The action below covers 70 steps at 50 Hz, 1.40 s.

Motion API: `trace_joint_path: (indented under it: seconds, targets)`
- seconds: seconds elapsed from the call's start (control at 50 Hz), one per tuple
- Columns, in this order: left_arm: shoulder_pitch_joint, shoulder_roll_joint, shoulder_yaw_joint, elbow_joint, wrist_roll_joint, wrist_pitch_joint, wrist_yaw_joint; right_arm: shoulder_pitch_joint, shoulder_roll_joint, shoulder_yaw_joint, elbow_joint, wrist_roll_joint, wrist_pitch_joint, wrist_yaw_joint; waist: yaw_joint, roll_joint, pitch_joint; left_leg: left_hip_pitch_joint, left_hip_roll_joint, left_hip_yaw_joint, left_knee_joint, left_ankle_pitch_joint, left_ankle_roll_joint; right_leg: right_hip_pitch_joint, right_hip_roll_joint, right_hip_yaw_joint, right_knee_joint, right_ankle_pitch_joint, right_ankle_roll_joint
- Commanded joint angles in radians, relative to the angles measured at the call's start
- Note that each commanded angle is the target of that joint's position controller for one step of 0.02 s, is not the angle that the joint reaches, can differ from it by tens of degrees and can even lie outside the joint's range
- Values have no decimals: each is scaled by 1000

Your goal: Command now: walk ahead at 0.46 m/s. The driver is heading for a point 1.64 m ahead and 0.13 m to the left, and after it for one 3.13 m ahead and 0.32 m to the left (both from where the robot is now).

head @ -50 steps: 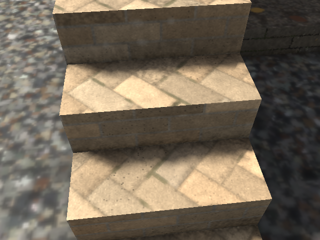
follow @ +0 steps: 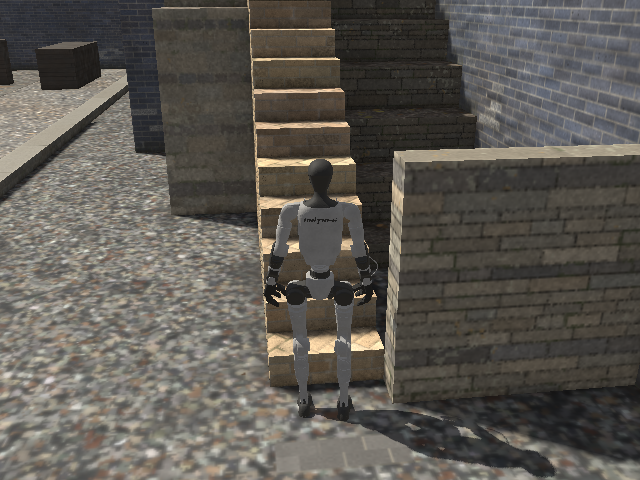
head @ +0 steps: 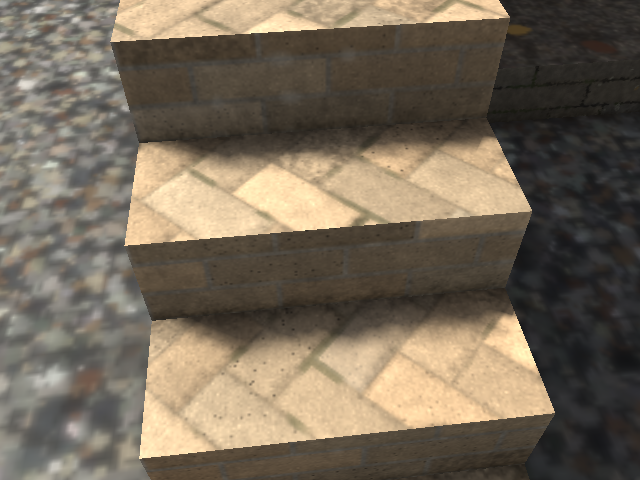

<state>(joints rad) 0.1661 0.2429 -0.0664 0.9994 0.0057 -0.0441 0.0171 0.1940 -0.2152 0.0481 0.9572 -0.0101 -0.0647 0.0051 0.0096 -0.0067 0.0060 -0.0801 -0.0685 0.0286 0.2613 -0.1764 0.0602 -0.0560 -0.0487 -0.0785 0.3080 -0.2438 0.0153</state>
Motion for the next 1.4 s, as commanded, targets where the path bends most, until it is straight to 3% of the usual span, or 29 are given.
trace_joint_path:
  seconds: [0.02,0.06,0.1,0.14,0.16,1.4]
  targets:
    - [-3,110,19,-43,1,-9,2,-4,-100,-17,-43,0,-10,-1,2,4,-32,54,171,-129,-8,356,-5,-26,-111,75,-30,279,-47]
    - [-24,114,19,-50,8,-8,1,-29,-102,-17,-51,-6,-10,0,1,1,-9,42,174,-131,3,369,-2,-31,-112,77,-21,298,-49]
    - [-17,112,18,-52,1,-9,0,-14,-103,-15,-45,1,-10,1,1,5,-60,60,173,-130,-9,353,-6,-7,-115,75,-33,287,-46]
    - [-43,119,19,-59,9,-9,-1,-46,-105,-14,-53,-6,-10,1,0,1,-18,45,176,-132,-1,359,-5,-22,-114,78,-29,302,-47]
    - [-33,117,18,-59,3,-10,0,-30,-106,-13,-49,-1,-9,2,0,4,-61,61,175,-131,-13,348,-9,-4,-117,76,-40,293,-44]
    - [-83,144,10,-67,9,-8,-7,-88,-139,1,-47,-5,-4,10,1,7,-40,50,176,-154,-48,278,-18,-10,-124,74,-81,207,-24]
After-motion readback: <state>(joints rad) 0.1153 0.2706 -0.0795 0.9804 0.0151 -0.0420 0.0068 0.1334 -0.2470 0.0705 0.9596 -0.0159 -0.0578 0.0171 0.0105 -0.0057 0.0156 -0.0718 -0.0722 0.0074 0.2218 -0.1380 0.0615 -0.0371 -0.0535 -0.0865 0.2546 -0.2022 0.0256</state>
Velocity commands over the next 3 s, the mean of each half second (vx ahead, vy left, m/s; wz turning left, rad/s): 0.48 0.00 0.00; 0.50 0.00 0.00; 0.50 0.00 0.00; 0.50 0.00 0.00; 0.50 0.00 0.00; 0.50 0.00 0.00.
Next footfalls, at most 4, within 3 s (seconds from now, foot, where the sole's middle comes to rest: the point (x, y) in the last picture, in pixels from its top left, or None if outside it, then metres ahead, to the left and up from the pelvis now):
none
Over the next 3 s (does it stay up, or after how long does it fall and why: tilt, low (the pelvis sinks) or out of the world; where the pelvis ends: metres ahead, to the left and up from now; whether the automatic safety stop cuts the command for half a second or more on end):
stays up -0.01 0.00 0.00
